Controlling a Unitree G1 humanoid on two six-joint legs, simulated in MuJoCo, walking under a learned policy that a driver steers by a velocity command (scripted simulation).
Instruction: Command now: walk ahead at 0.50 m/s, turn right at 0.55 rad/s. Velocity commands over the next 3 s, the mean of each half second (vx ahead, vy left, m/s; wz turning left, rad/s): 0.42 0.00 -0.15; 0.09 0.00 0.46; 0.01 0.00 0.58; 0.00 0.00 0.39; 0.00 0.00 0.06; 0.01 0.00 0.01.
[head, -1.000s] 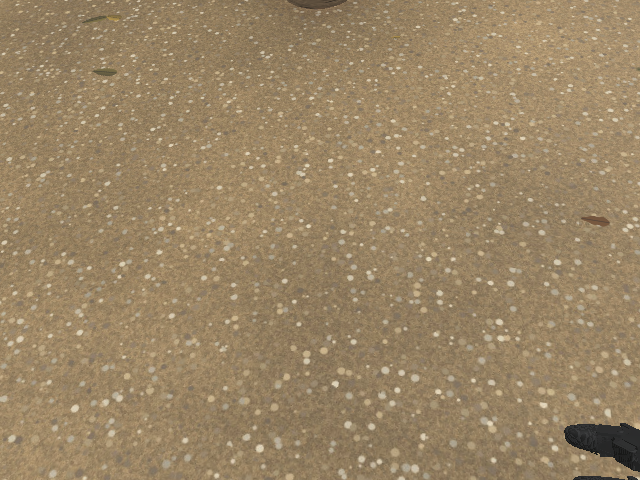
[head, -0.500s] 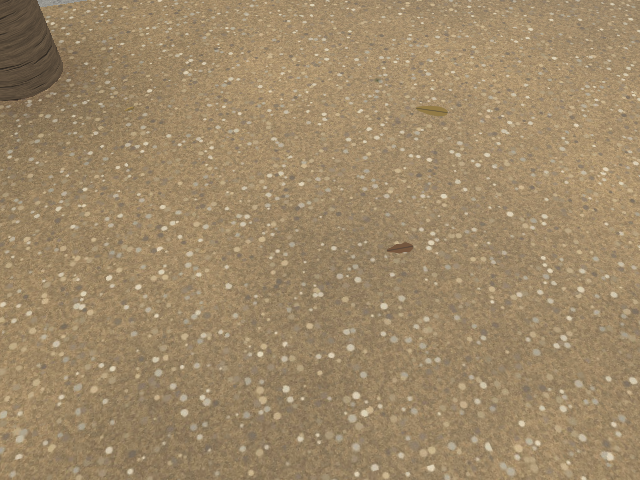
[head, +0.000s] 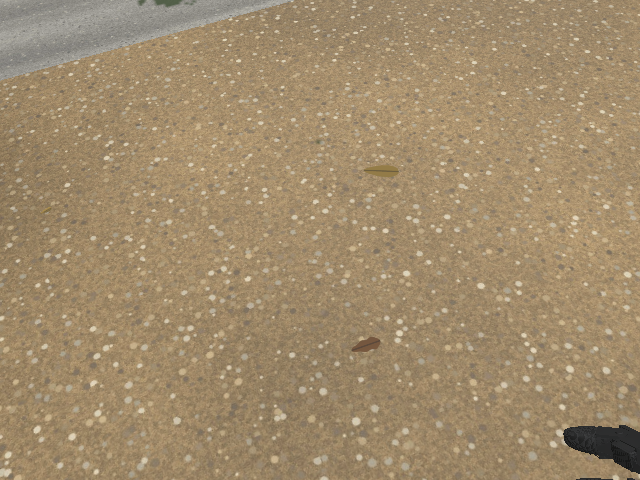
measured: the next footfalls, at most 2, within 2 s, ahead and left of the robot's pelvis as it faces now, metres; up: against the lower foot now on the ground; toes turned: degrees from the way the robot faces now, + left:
left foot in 0.12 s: +0.25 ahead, +0.14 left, +0.00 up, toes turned -6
right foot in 0.54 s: +0.45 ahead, -0.11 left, +0.00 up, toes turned +3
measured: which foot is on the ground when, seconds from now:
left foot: up 0.00-0.10, down 0.12-0.56, up 0.58-0.94, down 0.96-1.00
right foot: down 0.00-0.14, up 0.16-0.52, down 0.54-0.96, up 0.98-1.00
